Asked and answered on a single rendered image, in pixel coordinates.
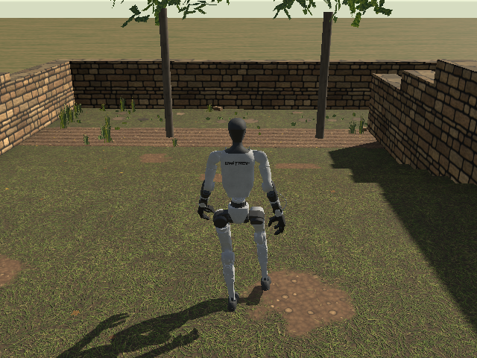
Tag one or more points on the robot right upper arm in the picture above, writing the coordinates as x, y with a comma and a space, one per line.
265, 171

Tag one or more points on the robot left upper arm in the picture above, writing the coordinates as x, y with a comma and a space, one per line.
211, 167

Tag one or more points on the left robot thigh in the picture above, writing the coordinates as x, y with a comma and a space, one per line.
222, 226

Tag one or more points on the robot right forearm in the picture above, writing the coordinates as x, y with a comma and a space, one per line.
274, 201

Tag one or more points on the robot left forearm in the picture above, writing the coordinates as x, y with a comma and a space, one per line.
204, 196

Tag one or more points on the left robot hand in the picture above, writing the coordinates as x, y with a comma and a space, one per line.
208, 209

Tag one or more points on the right robot hand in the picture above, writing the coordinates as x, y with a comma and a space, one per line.
280, 225

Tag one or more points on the left robot foot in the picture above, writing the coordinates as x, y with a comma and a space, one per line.
233, 303

